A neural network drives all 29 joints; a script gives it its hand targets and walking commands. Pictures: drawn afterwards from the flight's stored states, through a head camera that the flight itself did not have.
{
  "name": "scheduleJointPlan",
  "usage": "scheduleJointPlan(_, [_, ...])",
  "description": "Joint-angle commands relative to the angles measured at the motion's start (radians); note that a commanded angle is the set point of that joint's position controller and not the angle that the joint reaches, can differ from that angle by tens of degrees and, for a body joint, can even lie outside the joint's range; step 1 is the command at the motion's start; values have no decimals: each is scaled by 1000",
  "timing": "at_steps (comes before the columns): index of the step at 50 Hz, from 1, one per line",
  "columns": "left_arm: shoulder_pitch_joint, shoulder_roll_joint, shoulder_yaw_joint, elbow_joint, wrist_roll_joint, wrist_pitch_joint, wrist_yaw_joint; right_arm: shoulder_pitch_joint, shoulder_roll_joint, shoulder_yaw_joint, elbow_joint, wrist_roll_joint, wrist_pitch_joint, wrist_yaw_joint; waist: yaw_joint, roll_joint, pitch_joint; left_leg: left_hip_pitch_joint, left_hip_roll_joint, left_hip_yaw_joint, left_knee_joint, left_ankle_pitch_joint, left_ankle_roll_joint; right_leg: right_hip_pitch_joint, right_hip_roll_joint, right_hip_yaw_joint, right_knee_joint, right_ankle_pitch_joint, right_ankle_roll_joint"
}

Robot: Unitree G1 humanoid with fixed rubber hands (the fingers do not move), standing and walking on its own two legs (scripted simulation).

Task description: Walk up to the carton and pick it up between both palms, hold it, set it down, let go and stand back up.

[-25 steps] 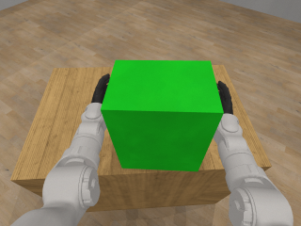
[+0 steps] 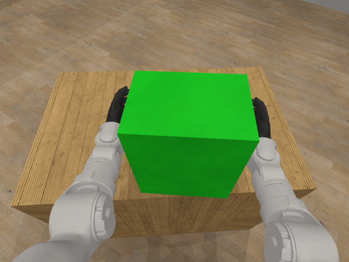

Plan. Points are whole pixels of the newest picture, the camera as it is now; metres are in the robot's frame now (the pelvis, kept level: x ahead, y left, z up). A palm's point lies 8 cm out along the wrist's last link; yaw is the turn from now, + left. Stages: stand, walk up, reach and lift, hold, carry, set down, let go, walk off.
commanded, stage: set down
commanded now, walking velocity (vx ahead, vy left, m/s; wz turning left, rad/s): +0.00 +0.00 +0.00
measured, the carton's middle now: (186, 142) +0.41 +0.01 +0.01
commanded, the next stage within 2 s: none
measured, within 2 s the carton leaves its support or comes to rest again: neither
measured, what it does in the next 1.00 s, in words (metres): stands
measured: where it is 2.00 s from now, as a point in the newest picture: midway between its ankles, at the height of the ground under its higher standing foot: outside the picture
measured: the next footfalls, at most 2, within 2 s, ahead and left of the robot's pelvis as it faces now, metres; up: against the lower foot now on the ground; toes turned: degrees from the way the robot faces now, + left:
none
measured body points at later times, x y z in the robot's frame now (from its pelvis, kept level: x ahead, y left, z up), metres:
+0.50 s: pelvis +0.00 +0.00 +0.00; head +0.07 +0.02 +0.44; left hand +0.44 +0.18 +0.05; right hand +0.42 -0.16 +0.06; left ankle -0.02 +0.08 -0.74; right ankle -0.01 -0.15 -0.74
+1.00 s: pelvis +0.00 -0.01 +0.00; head +0.07 +0.02 +0.44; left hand +0.44 +0.18 +0.04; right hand +0.41 -0.16 +0.04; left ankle -0.02 +0.08 -0.74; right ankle -0.01 -0.15 -0.74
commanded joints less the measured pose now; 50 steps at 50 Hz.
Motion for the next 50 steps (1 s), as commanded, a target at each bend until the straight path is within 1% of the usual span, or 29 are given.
scheduleJointPlan(1, [-544, -561, -185, 34, 42, -77, -172, -553, 630, 178, -78, -193, -50, 158, -49, 57, -725, 150, -16, -33, -22, 552, -119, 246, -8, -85, 97, 426, -32])
scheduleJointPlan(4, [-536, -564, -152, 31, 61, -82, -177, -541, 647, 185, -67, -221, -49, 161, -27, 40, -710, 130, -16, -22, -33, 509, -108, 268, -19, -82, 104, 416, -24])
scheduleJointPlan(5, [-570, -548, -154, 29, 50, -81, -178, -541, 616, 161, -78, -237, -49, 154, -57, 56, -688, 147, -16, -31, -36, 514, -115, 266, -12, -95, 103, 413, -22])
scheduleJointPlan(10, [-548, -537, -119, 31, 69, -86, -180, -543, 638, 125, -89, -240, -49, 162, -40, 41, -680, 110, -18, -22, -47, 462, -106, 279, -17, -90, 99, 366, -23])
scheduleJointPlan(13, [-537, -541, -119, 30, 72, -89, -183, -510, 656, 146, -56, -256, -49, 157, -36, 18, -712, 103, -17, -24, -35, 508, -109, 304, -21, -82, 123, 446, -16])
scheduleJointPlan(15, [-504, -513, -87, 63, 89, -83, -181, -531, 642, 146, -83, -245, -51, 158, 0, 33, -679, 79, -24, -16, -41, 445, -96, 301, -31, -68, 112, 425, -21])
scheduleJointPlan(16, [-499, -531, -99, 52, 92, -90, -182, -495, 664, 137, -71, -248, -51, 158, -38, 60, -673, 90, -25, -30, -33, 489, -99, 285, -26, -79, 116, 437, -19])
scheduleJointPlan(18, [-539, -540, -124, 36, 81, -88, -182, -504, 633, 107, -46, -269, -57, 158, -56, 42, -666, 111, -18, -24, -31, 472, -112, 238, -19, -96, 100, 371, -26])
scheduleJointPlan(19, [-483, -508, -68, 89, 112, -83, -188, -493, 640, 128, -43, -265, -50, 161, -10, -1, -621, 76, -29, -15, -46, 425, -94, 279, -21, -85, 107, 360, -22])
scheduleJointPlan(21, [-487, -549, -105, 50, 90, -84, -175, -530, 628, 114, -77, -264, -68, 165, -31, 33, -668, 148, -10, -36, -26, 545, -112, 254, -9, -99, 121, 401, -19])
scheduleJointPlan(24, [-505, -516, -87, 23, 105, -96, -178, -490, 654, 123, -35, -260, -57, 165, -13, 53, -675, 113, -22, -13, -33, 486, -100, 258, -21, -83, 114, 368, -25])
scheduleJointPlan(26, [-486, -516, -94, 49, 101, -100, -183, -483, 650, 103, -40, -264, -74, 161, -33, 31, -685, 72, -27, -12, -32, 465, -98, 273, -23, -84, 124, 403, -25])
scheduleJointPlan(28, [-446, -498, -47, 89, 132, -94, -189, -464, 649, 113, -39, -271, -71, 162, -11, -10, -610, 47, -28, -16, -42, 435, -81, 300, -26, -76, 134, 420, -9])
scheduleJointPlan(30, [-465, -503, -68, 35, 121, -104, -179, -464, 630, 102, -43, -274, -75, 167, -26, 51, -643, 117, -11, -38, -33, 513, -105, 273, -22, -87, 136, 405, -15])
scheduleJointPlan(33, [-491, -444, -50, 49, 110, -107, -157, -467, 544, 50, 2, -292, -91, 159, -34, 64, -678, 158, -5, -30, -10, 545, -111, 172, -11, -101, 110, 329, -31])
scheduleJointPlan(35, [-467, -315, -17, 72, 108, -112, -139, -442, 418, 33, -43, -277, -102, 136, -16, 58, -723, 129, -16, -16, 3, 568, -111, 199, -8, -100, 133, 418, -30])
scheduleJointPlan(36, [-474, -313, 24, 70, 132, -105, -139, -434, 471, 7, -24, -282, -89, 126, -5, 33, -684, 96, -24, -11, -2, 488, -86, 211, -20, -84, 124, 398, -22])
scheduleJointPlan(37, [-469, -285, 37, 35, 129, -97, -133, -405, 463, 3, 4, -279, -75, 109, -25, 28, -621, 65, -27, -10, -23, 443, -69, 249, -32, -79, 123, 399, -14])
scheduleJointPlan(38, [-458, -304, 36, 78, 133, -96, -136, -416, 490, 11, 17, -283, -73, 114, -4, -3, -584, 26, -28, -14, -28, 415, -66, 246, -32, -77, 128, 391, -13])
scheduleJointPlan(39, [-474, -348, 32, 61, 148, -87, -147, -410, 530, -5, 32, -282, -69, 107, -31, 4, -562, 47, -21, -25, -41, 410, -71, 255, -33, -78, 115, 378, -5])
scheduleJointPlan(40, [-461, -259, 49, -5, 147, -95, -127, -397, 443, 2, -24, -269, -87, 102, -7, 36, -672, 85, -24, -15, -20, 486, -78, 269, -31, -74, 130, 427, -10])
scheduleJointPlan(42, [-395, -138, 16, -56, 95, -99, -89, -347, 279, 35, -50, -211, -107, 69, -12, 47, -733, 117, -19, -10, 28, 603, -89, 257, -17, -82, 159, 504, -16])
scheduleJointPlan(44, [-398, -21, 31, 10, 66, -82, -65, -370, 157, 25, 17, -157, -96, 50, -9, 21, -711, 84, -13, -4, 14, 521, -80, 222, -12, -75, 147, 418, -15])
scheduleJointPlan(45, [-385, 90, 26, -30, 46, -74, -40, -337, 43, 62, 15, -93, -100, 30, 8, 57, -767, 91, -19, 5, 31, 568, -88, 243, -4, -66, 165, 464, -23])
scheduleJointPlan(46, [-423, -43, 23, 10, 54, -72, -49, -381, 191, 54, 60, -130, -96, 33, -3, 50, -637, 36, -19, -3, 5, 485, -75, 217, -8, -79, 140, 384, -18])
scheduleJointPlan(47, [-388, 114, 10, -103, -3, -69, -30, -314, 18, 92, 0, -55, -113, 3, -25, 55, -787, 104, -17, -5, 47, 629, -86, 261, 3, -80, 167, 542, -9])
scheduleJointPlan(48, [-492, 70, -12, -39, -6, -69, -23, -437, 82, 88, 68, -44, -96, 7, -12, 67, -722, 15, -18, -4, 35, 504, -83, 186, 0, -66, 159, 401, -13])
scheduleJointPlan(49, [-446, 108, -20, -108, -32, -66, -14, -403, 31, 135, -7, 3, -112, -13, -12, 65, -833, 38, -23, -5, 67, 600, -84, 277, 0, -60, 183, 549, -14])
scheduleJointPlan(50, [-415, 140, -25, -66, -37, -64, -7, -408, 15, 149, 16, 29, -113, -20, -3, 76, -825, 9, -23, -2, 76, 583, -82, 281, 5, -52, 206, 579, -11])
